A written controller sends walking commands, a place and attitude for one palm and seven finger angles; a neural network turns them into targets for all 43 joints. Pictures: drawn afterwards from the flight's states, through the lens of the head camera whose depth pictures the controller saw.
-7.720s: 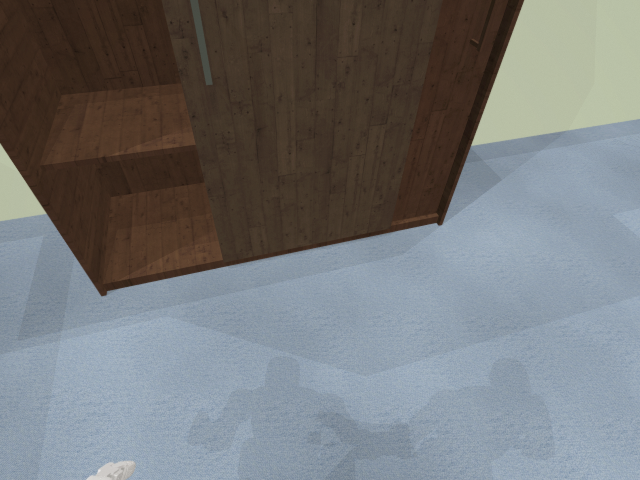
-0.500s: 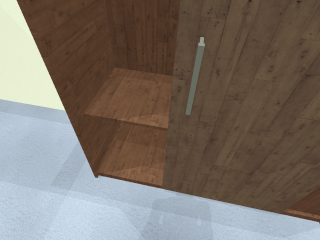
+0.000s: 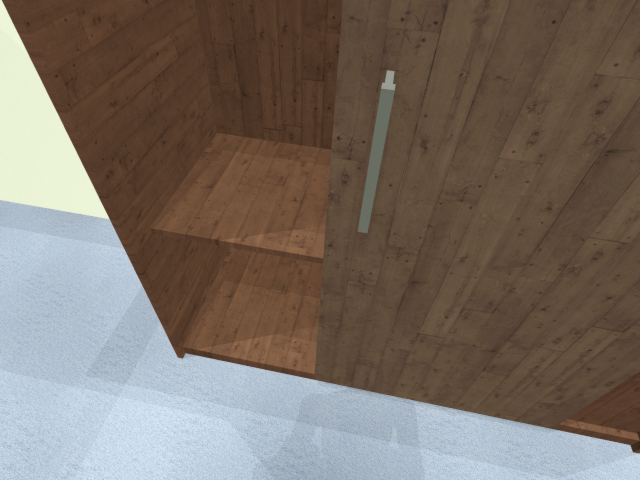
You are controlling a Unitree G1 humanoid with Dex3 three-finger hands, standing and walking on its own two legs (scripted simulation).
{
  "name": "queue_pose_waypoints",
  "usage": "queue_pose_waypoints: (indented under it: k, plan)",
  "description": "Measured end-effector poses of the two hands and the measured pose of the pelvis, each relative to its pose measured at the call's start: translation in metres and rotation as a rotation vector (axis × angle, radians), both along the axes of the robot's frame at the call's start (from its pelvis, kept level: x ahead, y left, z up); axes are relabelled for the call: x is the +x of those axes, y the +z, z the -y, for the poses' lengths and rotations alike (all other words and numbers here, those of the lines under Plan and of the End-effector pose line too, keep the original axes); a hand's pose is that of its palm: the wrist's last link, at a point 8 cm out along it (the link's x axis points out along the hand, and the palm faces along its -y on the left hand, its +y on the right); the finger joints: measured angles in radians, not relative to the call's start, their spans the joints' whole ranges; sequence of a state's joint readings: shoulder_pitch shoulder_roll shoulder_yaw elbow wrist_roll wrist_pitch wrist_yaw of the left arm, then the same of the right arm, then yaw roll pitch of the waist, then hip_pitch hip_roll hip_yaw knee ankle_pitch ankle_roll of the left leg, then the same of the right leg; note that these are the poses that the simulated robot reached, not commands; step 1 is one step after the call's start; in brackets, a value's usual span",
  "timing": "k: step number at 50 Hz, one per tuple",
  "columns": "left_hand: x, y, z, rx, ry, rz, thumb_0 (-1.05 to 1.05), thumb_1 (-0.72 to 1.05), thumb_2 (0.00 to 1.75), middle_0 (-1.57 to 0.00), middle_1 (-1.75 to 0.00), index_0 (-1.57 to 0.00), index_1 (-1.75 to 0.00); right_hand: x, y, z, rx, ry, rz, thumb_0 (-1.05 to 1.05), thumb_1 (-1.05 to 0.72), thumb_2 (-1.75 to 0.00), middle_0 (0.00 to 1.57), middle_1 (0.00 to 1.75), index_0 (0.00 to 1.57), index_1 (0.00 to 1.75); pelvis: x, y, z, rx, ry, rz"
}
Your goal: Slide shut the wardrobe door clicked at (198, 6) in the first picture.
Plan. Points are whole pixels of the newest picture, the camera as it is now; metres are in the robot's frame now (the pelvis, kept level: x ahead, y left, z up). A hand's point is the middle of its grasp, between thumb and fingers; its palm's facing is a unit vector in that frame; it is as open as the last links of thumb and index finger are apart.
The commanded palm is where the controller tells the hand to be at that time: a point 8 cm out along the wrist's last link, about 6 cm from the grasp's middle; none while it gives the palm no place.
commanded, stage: look again from close up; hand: right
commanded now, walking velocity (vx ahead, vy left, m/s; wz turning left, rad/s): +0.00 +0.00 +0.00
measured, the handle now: (375, 160) +0.51 -0.04 +0.15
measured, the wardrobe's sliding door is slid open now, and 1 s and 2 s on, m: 0.45 0.45 0.45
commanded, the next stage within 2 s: shuffle to correct the standing spot in 0.88 s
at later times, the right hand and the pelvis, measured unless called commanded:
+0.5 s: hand out of the picture +0.00 -0.20 -0.17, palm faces +0.01 +0.98 -0.20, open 7.4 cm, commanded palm none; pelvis +0.01 -0.03 +0.00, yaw +1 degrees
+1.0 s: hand out of the picture -0.01 -0.19 -0.17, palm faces +0.01 +0.98 -0.19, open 7.4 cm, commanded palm none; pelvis +0.00 -0.02 +0.01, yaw +1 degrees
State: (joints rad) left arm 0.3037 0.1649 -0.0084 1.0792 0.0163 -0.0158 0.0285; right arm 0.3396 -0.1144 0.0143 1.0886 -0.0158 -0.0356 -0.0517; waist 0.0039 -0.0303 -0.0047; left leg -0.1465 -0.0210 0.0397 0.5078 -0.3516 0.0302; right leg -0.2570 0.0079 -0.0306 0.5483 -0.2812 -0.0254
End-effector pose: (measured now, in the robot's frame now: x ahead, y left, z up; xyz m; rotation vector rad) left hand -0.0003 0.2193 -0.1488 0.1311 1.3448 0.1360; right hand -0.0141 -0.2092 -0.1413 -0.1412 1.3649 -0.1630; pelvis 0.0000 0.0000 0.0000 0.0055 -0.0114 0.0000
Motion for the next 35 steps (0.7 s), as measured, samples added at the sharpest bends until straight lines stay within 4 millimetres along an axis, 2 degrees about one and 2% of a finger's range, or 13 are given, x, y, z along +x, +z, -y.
queue_pose_waypoints:
  k: [6, 11, 23, 35]
  plan:
    - [0.013, 0.007, 0.003, 0.023, -0.009, 0.026, 0.02, 0.94, 0.9, -0.2, -0.3, -0.2, -0.3, 0.026, 0.0, 0.02, -0.014, 0.022, 0.049, 0.01, -0.92, -0.9, 0.2, 0.3, 0.2, 0.3, 0.004, 0.001, 0.008, -0.006, 0.007, 0.001]
    - [0.017, 0.011, 0.008, 0.034, -0.016, 0.022, 0.01, 0.93, 0.9, -0.2, -0.3, -0.2, -0.3, 0.033, -0.001, 0.03, -0.011, 0.033, 0.049, 0.01, -0.91, -0.9, 0.2, 0.3, 0.2, 0.3, 0.005, 0.002, 0.014, -0.006, 0.011, -0.003]
    - [0.019, 0.012, 0.019, 0.038, -0.023, -0.001, 0.0, 0.92, 0.9, -0.2, -0.3, -0.2, -0.3, 0.017, -0.002, 0.041, 0.0, 0.023, -0.024, 0.01, -0.91, -0.9, 0.2, 0.3, 0.2, 0.3, 0.008, 0.004, 0.027, -0.007, 0.013, -0.007]
    - [0.018, 0.012, 0.023, 0.034, -0.023, -0.007, 0.0, 0.91, 0.9, -0.2, -0.3, -0.2, -0.3, 0.0, 0.0, 0.042, 0.001, 0.01, -0.068, 0.01, -0.91, -0.9, 0.2, 0.3, 0.2, 0.3, 0.007, 0.005, 0.03, -0.011, 0.013, -0.004]
